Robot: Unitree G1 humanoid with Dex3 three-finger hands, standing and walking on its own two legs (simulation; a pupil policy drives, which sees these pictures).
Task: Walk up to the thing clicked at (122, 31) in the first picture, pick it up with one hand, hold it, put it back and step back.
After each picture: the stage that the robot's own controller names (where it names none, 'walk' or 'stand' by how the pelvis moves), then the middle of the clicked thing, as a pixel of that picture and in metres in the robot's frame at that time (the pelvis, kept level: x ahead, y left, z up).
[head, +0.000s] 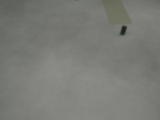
stand; (123, 30) +1.72 -0.58 -0.72
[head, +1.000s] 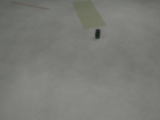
walk; (97, 34) +1.68 -0.10 -0.70
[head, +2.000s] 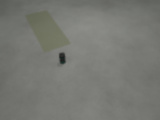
walk; (62, 58) +1.17 +0.23 -0.71
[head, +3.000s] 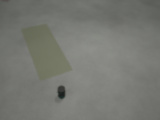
walk; (61, 92) +0.75 +0.17 -0.70
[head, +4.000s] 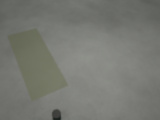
walk; (56, 116) +0.49 +0.14 -0.71
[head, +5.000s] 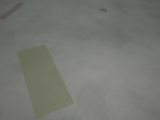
stand; out of the picture +0.42 +0.15 -0.72
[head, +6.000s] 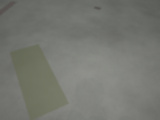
stand; out of the picture +0.40 +0.18 -0.72
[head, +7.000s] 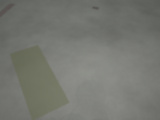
stand; out of the picture +0.42 +0.18 -0.73
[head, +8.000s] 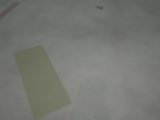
stand; out of the picture +0.40 +0.17 -0.73
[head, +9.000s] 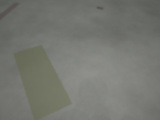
stand; out of the picture +0.40 +0.17 -0.73
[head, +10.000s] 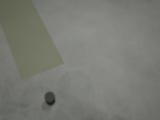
go down; (50, 98) +0.45 +0.14 -0.60
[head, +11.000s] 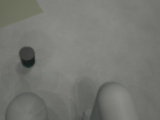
go down; (27, 57) +0.51 +0.16 -0.32
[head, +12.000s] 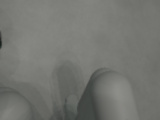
close in; out of the picture +0.51 +0.19 -0.26
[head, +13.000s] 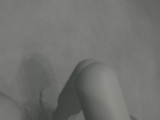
close; out of the picture +0.50 +0.22 -0.25
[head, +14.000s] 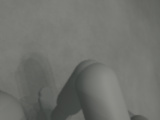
lift; out of the picture +0.48 +0.20 -0.25
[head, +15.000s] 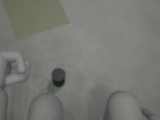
lift; (58, 78) +0.43 +0.10 -0.36
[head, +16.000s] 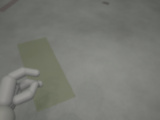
go down; out of the picture +0.35 +0.09 -0.67
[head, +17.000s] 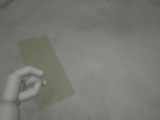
hold; out of the picture +0.34 +0.10 -0.68
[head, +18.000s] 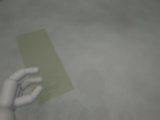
stand; out of the picture +0.35 +0.10 -0.67
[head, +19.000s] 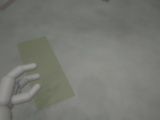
stand; out of the picture +0.34 +0.10 -0.68
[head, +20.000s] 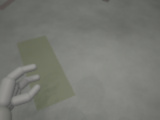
stand; out of the picture +0.34 +0.09 -0.68
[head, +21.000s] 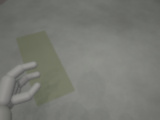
stand; out of the picture +0.35 +0.10 -0.67
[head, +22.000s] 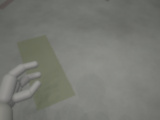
stand; out of the picture +0.34 +0.10 -0.69
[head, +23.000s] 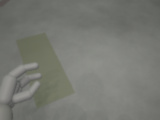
stand; out of the picture +0.35 +0.10 -0.68
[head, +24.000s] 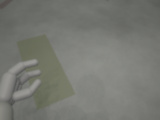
stand; out of the picture +0.34 +0.09 -0.68
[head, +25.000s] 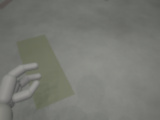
stand; out of the picture +0.35 +0.10 -0.68
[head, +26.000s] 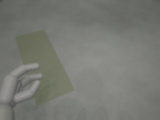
stand; out of the picture +0.34 +0.10 -0.68
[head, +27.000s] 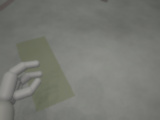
stand; out of the picture +0.34 +0.09 -0.69
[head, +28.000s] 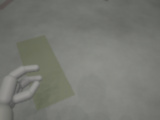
stand; out of the picture +0.34 +0.10 -0.68
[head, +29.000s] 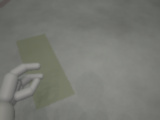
stand; out of the picture +0.34 +0.10 -0.69
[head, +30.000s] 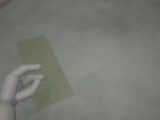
stand; out of the picture +0.34 +0.10 -0.68
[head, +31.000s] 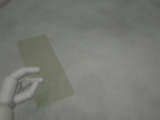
stand; out of the picture +0.35 +0.10 -0.68
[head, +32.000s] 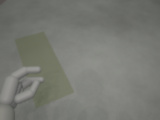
stand; out of the picture +0.34 +0.10 -0.68
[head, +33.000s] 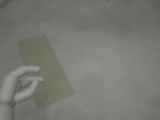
stand; out of the picture +0.35 +0.09 -0.68
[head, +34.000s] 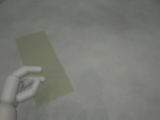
stand; out of the picture +0.35 +0.10 -0.68
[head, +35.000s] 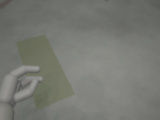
stand; out of the picture +0.35 +0.09 -0.68
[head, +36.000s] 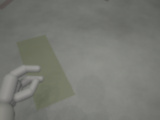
close; out of the picture +0.34 +0.10 -0.68
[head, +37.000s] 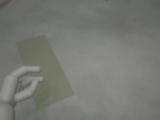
close; out of the picture +0.34 +0.10 -0.68
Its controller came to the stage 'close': yes
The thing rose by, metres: 0.00
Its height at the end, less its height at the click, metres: +0.00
